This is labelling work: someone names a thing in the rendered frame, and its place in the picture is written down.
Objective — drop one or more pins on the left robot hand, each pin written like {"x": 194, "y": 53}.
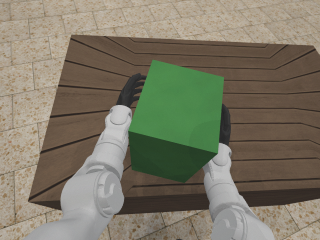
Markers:
{"x": 126, "y": 97}

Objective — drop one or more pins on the carton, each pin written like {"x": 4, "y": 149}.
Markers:
{"x": 175, "y": 128}

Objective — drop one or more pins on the right robot upper arm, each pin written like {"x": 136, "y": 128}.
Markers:
{"x": 234, "y": 224}

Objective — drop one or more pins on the pedestal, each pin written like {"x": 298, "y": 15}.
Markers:
{"x": 272, "y": 92}

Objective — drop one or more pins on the right robot hand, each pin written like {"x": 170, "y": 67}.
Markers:
{"x": 225, "y": 126}

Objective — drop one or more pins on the robot left forearm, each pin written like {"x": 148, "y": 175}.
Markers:
{"x": 111, "y": 147}

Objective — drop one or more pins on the left robot upper arm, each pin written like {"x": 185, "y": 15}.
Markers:
{"x": 88, "y": 203}

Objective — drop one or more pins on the robot right forearm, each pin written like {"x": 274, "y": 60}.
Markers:
{"x": 220, "y": 188}

